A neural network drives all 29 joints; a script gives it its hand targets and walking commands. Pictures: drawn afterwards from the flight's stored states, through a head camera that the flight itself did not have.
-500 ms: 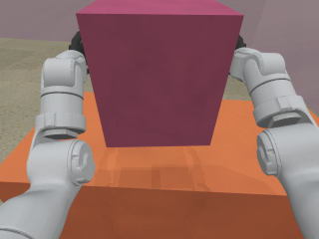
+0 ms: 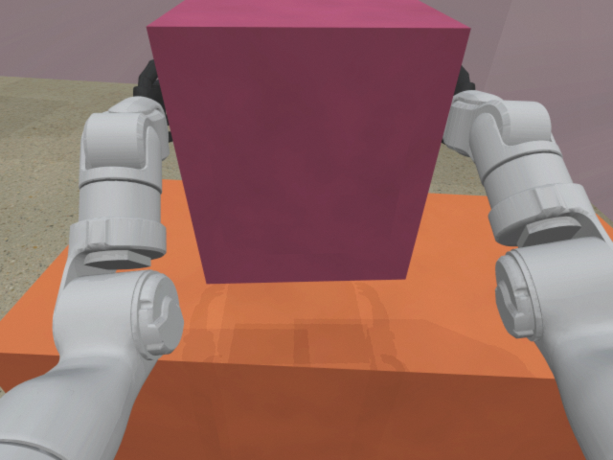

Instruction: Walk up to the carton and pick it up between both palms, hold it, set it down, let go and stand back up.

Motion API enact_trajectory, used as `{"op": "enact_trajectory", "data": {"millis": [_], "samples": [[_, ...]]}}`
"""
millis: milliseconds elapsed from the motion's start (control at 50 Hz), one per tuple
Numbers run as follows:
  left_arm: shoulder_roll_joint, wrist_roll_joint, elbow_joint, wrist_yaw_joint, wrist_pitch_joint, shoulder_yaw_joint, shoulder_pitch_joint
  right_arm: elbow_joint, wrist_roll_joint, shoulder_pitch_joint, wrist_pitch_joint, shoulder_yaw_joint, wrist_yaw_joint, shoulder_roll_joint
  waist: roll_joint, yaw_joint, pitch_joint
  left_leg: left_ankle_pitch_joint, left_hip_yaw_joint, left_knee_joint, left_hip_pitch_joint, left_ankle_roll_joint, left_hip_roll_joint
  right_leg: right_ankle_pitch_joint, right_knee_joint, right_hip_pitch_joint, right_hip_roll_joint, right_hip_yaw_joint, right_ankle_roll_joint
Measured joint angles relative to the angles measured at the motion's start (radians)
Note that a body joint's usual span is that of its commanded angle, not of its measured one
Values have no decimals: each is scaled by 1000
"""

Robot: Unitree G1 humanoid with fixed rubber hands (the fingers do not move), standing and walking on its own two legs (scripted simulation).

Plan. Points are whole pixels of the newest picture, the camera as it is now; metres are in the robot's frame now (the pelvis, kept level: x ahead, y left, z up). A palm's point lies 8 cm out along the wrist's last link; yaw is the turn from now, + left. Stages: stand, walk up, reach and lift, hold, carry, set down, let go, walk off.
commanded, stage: hold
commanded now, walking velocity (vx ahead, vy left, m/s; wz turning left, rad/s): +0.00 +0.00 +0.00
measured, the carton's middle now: (305, 143) +0.39 +0.00 +0.29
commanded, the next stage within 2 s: none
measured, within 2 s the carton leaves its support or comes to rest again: neither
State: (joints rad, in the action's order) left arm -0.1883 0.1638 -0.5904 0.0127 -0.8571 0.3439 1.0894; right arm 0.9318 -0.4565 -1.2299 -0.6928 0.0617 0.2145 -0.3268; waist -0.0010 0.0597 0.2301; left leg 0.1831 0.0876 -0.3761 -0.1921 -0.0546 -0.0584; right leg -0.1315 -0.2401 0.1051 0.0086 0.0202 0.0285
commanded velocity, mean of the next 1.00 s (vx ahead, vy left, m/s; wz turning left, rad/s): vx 0.00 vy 0.00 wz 0.00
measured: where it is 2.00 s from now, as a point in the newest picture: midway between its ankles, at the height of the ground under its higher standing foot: outside the picture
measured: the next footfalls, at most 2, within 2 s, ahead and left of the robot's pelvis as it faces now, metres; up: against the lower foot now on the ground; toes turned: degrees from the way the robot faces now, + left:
none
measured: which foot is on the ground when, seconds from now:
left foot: down 0.00-1.00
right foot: down 0.00-1.00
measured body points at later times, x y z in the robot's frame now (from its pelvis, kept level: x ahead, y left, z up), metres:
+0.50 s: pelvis +0.00 +0.00 +0.00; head -0.09 +0.02 +0.44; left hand +0.39 +0.18 +0.32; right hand +0.39 -0.17 +0.34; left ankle +0.01 +0.15 -0.75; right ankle +0.00 -0.14 -0.75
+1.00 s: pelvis +0.00 +0.00 +0.00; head -0.09 +0.02 +0.44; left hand +0.40 +0.18 +0.33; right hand +0.39 -0.18 +0.34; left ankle +0.01 +0.15 -0.75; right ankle +0.00 -0.14 -0.75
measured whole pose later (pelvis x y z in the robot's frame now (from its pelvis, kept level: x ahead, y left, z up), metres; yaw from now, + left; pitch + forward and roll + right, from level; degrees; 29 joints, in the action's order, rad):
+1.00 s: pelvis +0.00 +0.00 +0.00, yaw +0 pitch +1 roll -2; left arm -0.20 0.15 -0.62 0.01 -0.85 0.34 1.11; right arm 0.95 -0.46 -1.25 -0.70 0.06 0.22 -0.33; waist -0.01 0.06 0.24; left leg 0.18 0.10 -0.37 -0.21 -0.05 -0.05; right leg -0.13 -0.25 0.13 0.01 0.04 0.03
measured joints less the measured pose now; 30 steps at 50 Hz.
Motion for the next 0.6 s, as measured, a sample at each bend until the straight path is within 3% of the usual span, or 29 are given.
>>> {"op": "enact_trajectory", "data": {"millis": [380,600], "samples": [[1,0,-30,-1,3,13,14,24,-7,-16,-7,12,2,-5,-5,-11,3,0,1,2,-1,1,1,0,1,3,3,11,0],[0,-7,-2,-3,-4,-4,-3,8,-18,-4,-4,16,4,-7,-2,0,3,2,8,-3,-8,-1,1,-2,-1,6,5,11,-1]]}}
